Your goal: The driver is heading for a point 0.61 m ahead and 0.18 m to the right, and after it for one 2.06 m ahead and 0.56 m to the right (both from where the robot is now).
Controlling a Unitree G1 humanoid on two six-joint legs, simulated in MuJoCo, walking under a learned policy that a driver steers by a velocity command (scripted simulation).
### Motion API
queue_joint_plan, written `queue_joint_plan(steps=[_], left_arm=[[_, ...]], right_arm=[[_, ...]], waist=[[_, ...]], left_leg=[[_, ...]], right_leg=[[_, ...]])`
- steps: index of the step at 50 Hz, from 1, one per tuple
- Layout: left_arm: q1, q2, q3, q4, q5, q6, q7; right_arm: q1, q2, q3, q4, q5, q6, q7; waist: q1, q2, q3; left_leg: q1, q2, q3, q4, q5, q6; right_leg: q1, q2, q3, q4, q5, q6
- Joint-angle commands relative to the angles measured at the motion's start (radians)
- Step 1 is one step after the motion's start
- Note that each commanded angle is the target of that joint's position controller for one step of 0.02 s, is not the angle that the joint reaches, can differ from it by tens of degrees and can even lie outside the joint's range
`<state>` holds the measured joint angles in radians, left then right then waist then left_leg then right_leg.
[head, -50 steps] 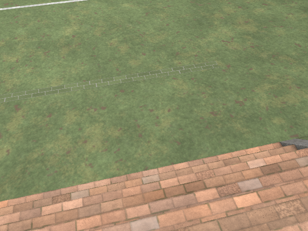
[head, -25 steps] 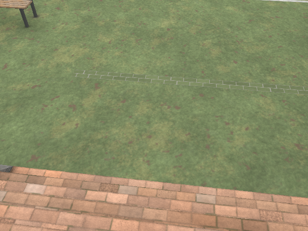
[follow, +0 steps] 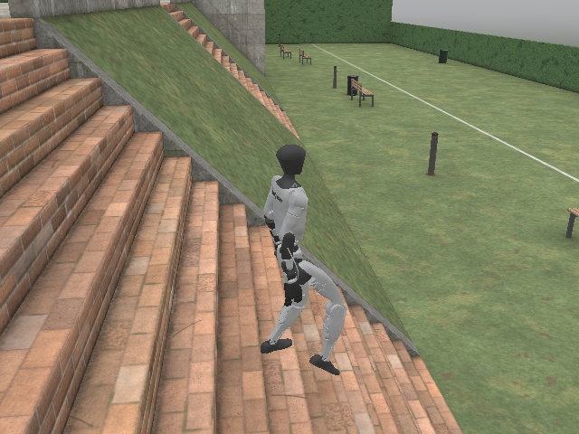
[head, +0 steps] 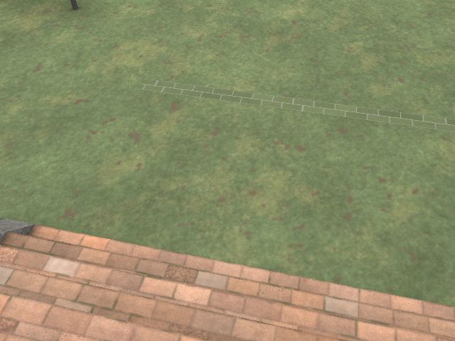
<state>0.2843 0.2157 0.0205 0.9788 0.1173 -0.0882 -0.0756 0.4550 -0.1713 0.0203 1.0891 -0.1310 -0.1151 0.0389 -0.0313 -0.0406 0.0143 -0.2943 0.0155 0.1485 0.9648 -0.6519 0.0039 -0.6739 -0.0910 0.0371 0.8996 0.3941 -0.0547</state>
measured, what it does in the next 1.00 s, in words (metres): goes down, turning right: right foot 0.22 m lower, then left foot 0.22 m lower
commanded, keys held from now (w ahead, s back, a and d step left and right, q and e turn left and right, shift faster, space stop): w+e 0.70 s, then w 0.16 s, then w+q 0.14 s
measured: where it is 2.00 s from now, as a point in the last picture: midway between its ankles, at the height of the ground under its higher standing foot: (283, 318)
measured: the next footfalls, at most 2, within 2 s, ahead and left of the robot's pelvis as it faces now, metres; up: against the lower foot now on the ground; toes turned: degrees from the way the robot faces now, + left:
right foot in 0.14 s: +0.14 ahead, -0.12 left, -0.22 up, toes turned -9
left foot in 0.54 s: +0.39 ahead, -0.03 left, -0.44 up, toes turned -17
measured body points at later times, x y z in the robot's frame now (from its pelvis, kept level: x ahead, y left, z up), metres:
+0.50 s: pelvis +0.26 -0.09 -0.30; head +0.25 -0.09 +0.15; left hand +0.20 +0.11 -0.44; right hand +0.34 -0.32 -0.42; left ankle +0.39 +0.00 -1.02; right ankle +0.10 -0.12 -0.89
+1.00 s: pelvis +0.49 -0.20 -0.55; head +0.49 -0.22 -0.11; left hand +0.71 -0.06 -0.68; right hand +0.27 -0.31 -0.70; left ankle +0.39 -0.02 -1.06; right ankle +0.50 -0.31 -1.31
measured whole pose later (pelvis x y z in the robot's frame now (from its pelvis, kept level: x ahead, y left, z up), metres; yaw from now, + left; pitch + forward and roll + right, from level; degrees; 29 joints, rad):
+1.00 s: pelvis +0.49 -0.20 -0.55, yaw -27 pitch -1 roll +6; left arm 0.19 0.24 -0.01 0.95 0.05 -0.07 -0.07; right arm 0.57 -0.17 0.02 1.11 -0.06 -0.06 0.02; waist -0.12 -0.08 0.01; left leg -0.34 -0.04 0.12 1.65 -0.84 0.08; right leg -0.22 -0.11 -0.01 0.28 0.18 -0.05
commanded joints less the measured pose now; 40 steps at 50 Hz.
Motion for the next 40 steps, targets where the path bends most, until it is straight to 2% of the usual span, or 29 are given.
queue_joint_plan(steps=[1, 4, 6, 7, 8, 9, 10, 11, 12, 14, 16, 18, 19, 20, 22, 24, 25, 26, 27, 28, 29, 30, 31, 32, 33, 34, 36, 37, 40], left_arm=[[0.071, 0.086, 0.025, 0.018, -0.002, 0.002, 0.016], [-0.002, 0.1, 0.035, 0.004, 0.023, 0.009, 0.028], [0.446, 0.143, 0.079, 0.202, -0.035, -0.005, 0.041], [0.7, 0.261, 0.136, 0.298, -0.003, -0.016, 0.052], [0.65, 0.387, 0.139, 0.274, 0.004, -0.044, 0.046], [0.726, 0.382, 0.145, 0.315, 0.018, -0.063, 0.033], [0.64, 0.274, 0.123, 0.31, 0.019, -0.054, 0.017], [0.498, 0.167, 0.074, 0.277, -0.002, -0.044, -0.011], [0.417, 0.016, 0.019, 0.266, 0.031, -0.032, -0.016], [0.275, -0.077, -0.032, 0.193, -0.023, -0.035, 0.01], [0.179, -0.008, -0.055, 0.132, -0.017, -0.065, 0.027], [0.23, -0.01, -0.072, 0.11, -0.036, -0.084, 0.074], [0.24, 0.041, -0.068, 0.092, -0.028, -0.086, 0.068], [0.245, 0.107, -0.046, 0.084, -0.028, -0.086, 0.06], [0.321, 0.113, -0.042, 0.08, -0.023, -0.08, 0.042], [0.402, 0.091, -0.023, 0.059, -0.078, -0.051, 0.058], [0.366, 0.11, -0.013, 0.086, 0.009, -0.035, 0.021], [0.296, 0.088, -0.013, -0.001, -0.054, -0.03, 0.013], [0.265, 0.044, -0.023, 0.003, -0.071, -0.014, -0.02], [0.31, -0.026, -0.031, 0.011, -0.062, -0.017, -0.062], [0.372, -0.025, -0.016, -0.062, -0.116, -0.023, -0.07], [0.273, -0.013, -0.023, -0.137, -0.115, -0.015, -0.059], [0.254, -0.023, -0.038, -0.147, -0.077, 0.009, -0.052], [0.205, -0.009, -0.039, -0.118, -0.051, 0.029, -0.037], [0.225, -0.04, -0.057, -0.093, -0.025, 0.04, -0.03], [0.217, -0.004, -0.034, -0.062, -0.033, 0.025, -0.056], [0.148, -0.058, -0.049, -0.04, -0.013, 0.012, -0.103], [0.108, -0.038, -0.052, -0.066, 0.011, 0.002, -0.109], [0.038, 0.048, -0.032, -0.084, -0.002, 0.015, -0.049]], right_arm=[[-0.054, -0.105, 0.004, -0.075, -0.006, -0.02, -0.001], [0.049, -0.16, -0.008, -0.052, 0.054, 0.033, -0.013], [-0.038, -0.287, -0.053, -0.053, -0.006, 0.083, 0.029], [-0.072, -0.285, -0.069, -0.047, 0.011, 0.082, 0.055], [0.071, -0.097, -0.061, -0.097, 0.06, 0.063, 0.088], [-0.06, -0.113, -0.062, -0.171, 0.088, 0.039, 0.089], [-0.202, -0.106, -0.053, -0.252, 0.108, 0.007, 0.078], [-0.165, -0.096, -0.046, -0.254, 0.128, -0.005, 0.051], [-0.165, -0.047, -0.026, -0.238, 0.093, -0.005, 0.026], [-0.093, -0.054, -0.016, -0.151, 0.064, 0.016, 0.016], [-0.167, -0.007, 0.013, -0.151, 0.037, 0.031, 0.059], [-0.181, -0.069, 0.011, -0.172, 0.018, 0.021, 0.057], [-0.174, -0.069, 0.007, -0.18, 0.028, 0.015, 0.041], [-0.177, -0.103, 0.002, -0.206, 0.033, 0.02, 0.038], [-0.177, -0.135, -0.004, -0.216, 0.002, 0.046, 0.041], [-0.435, -0.143, -0.01, -0.296, 0.03, 0.062, 0.039], [-0.293, -0.128, -0.01, -0.243, 0.002, 0.059, 0.046], [-0.061, -0.141, -0.024, -0.165, 0.038, 0.029, 0.029], [0.241, -0.185, -0.054, -0.066, 0.055, 0.012, -0.006], [0.536, -0.239, -0.084, 0.02, 0.032, 0.015, -0.011], [0.351, -0.33, -0.109, -0.056, 0.034, 0.017, 0.015], [0.273, -0.314, -0.116, -0.084, -0.003, 0.028, 0.019], [0.136, -0.246, -0.103, -0.087, -0.014, 0.053, 0.019], [0.089, -0.084, -0.055, -0.062, 0.008, 0.063, 0.023], [0.049, 0.103, 0.011, -0.068, -0.015, 0.048, -0.011], [-0.015, 0.109, 0.023, -0.094, 0.024, 0.011, -0.03], [-0.014, -0.019, 0.016, -0.061, 0.03, -0.044, -0.043], [0.001, -0.011, 0.032, -0.052, 0.038, -0.058, -0.058], [0.004, -0.129, 0.029, -0.065, 0.008, -0.069, -0.048]], waist=[[0.049, 0.093, 0.13], [-0.001, 0.045, 0.177], [0.173, 0.051, 0.075], [0.321, -0.247, 0.057], [0.155, -0.29, -0.129], [0.194, -0.14, -0.132], [0.203, -0.091, -0.036], [0.115, -0.076, 0.068], [0.061, 0.075, 0.136], [0.002, 0.142, 0.166], [-0.014, -0.053, 0.064], [0.031, 0.106, 0.063], [0.021, 0.035, 0.036], [0.021, -0.012, 0.061], [0.023, 0.007, 0.112], [0.172, 0.0, 0.134], [0.094, -0.102, 0.044], [0.021, 0.11, 0.019], [-0.093, 0.103, 0.043], [-0.14, 0.223, -0.193], [-0.038, 0.209, -0.24], [-0.083, 0.069, -0.198], [-0.049, 0.057, -0.067], [0.002, -0.022, 0.088], [0.053, -0.052, 0.193], [0.08, -0.039, 0.195], [0.091, 0.183, 0.09], [0.062, 0.11, 0.086], [0.063, 0.084, 0.059]], left_leg=[[-0.443, 0.256, -0.092, -0.112, 0.037, 0.095], [-0.118, 0.343, -0.22, 0.087, 0.22, 0.063], [-0.213, 0.261, -0.144, 0.506, 0.307, 0.001], [-0.354, 0.067, -0.091, 1.104, -0.041, -0.023], [-0.634, -0.079, -0.109, 1.224, -0.185, 0.01], [-0.843, -0.071, -0.109, 1.213, -0.179, 0.009], [-1.064, -0.017, -0.147, 1.157, -0.149, 0.056], [-1.164, 0.078, -0.282, 1.067, 0.01, 0.075], [-1.177, 0.176, -0.38, 0.824, 0.233, 0.087], [-0.735, 0.191, -0.286, 0.267, 0.776, 0.061], [-0.169, 0.097, -0.13, 0.309, 1.024, 0.01], [-0.028, 0.07, -0.167, -0.1, 1.385, 0.013], [0.193, 0.012, -0.09, -0.069, 1.317, -0.022], [0.181, -0.019, -0.083, -0.088, 1.144, -0.045], [-0.019, -0.015, -0.149, -0.223, 0.972, -0.025], [-0.368, 0.036, -0.233, -0.786, 0.759, 0.027], [-0.101, -0.005, -0.173, -0.431, 0.865, 0.054], [0.122, 0.004, -0.191, -0.729, 0.846, 0.064], [0.401, 0.073, -0.192, -0.999, 1.024, 0.088], [1.024, 0.303, -0.276, -0.424, 1.554, 0.319], [1.047, 0.433, -0.323, -0.236, 1.847, 0.428], [0.977, 0.458, -0.408, -0.276, 1.624, 0.452], [0.74, 0.535, -0.536, -0.376, 1.148, 0.437], [0.441, 0.43, -0.442, -0.454, 0.87, 0.354], [0.12, 0.316, -0.291, -0.502, 0.749, 0.243], [-0.285, 0.175, -0.103, -0.506, 0.761, 0.208], [-0.615, 0.095, -0.038, -0.445, 0.54, 0.143], [-0.511, 0.091, -0.07, -0.406, 0.468, 0.14], [-0.537, 0.11, -0.108, -0.233, 0.35, 0.123]], right_leg=[[0.423, 0.002, -0.057, -0.111, 0.085, 0.034], [0.29, -0.024, -0.081, -0.448, -0.169, -0.003], [0.791, -0.011, -0.126, -0.578, -0.027, -0.022], [0.95, -0.001, -0.085, -0.67, -0.024, -0.122], [1.193, -0.079, 0.086, -0.223, 0.671, -0.161], [1.24, -0.158, 0.251, -0.228, 0.713, -0.249], [1.173, -0.205, 0.316, -0.258, 0.31, -0.293], [0.886, -0.302, 0.538, -0.307, -0.163, -0.346], [0.734, -0.303, 0.488, -0.286, -0.122, -0.297], [0.19, -0.146, 0.238, -0.357, -0.197, -0.242], [-0.225, 0.051, 0.07, -0.3, -0.412, -0.171], [-0.307, 0.153, 0.036, -0.102, -0.688, -0.128], [-0.42, 0.169, 0.045, -0.085, -0.745, -0.12], [-0.368, 0.145, 0.109, -0.044, -0.787, -0.146], [-0.071, 0.088, 0.333, 0.118, -0.724, -0.193], [0.481, 0.07, 0.5, 0.173, -0.589, -0.196], [0.351, 0.087, 0.536, 0.24, -0.347, -0.207], [0.239, 0.145, 0.467, 0.469, -0.454, -0.183], [0.092, 0.204, 0.43, 0.719, -0.496, -0.16], [-0.344, 0.34, 0.283, 1.252, -1.044, -0.073], [-0.657, 0.312, 0.134, 1.422, -1.173, -0.065], [-0.785, 0.251, 0.112, 1.278, -1.139, -0.039], [-0.894, 0.113, 0.18, 1.181, -1.017, -0.02], [-0.852, 0.049, 0.163, 1.026, -0.875, -0.04], [-0.687, -0.045, 0.168, 0.652, -0.488, -0.06], [-0.254, -0.03, 0.046, 0.285, -0.132, -0.074], [0.2, 0.014, -0.079, 0.453, 0.081, -0.022], [0.11, -0.026, 0.017, 0.251, 0.188, -0.039], [0.343, 0.043, -0.054, -0.003, 0.291, -0.011]])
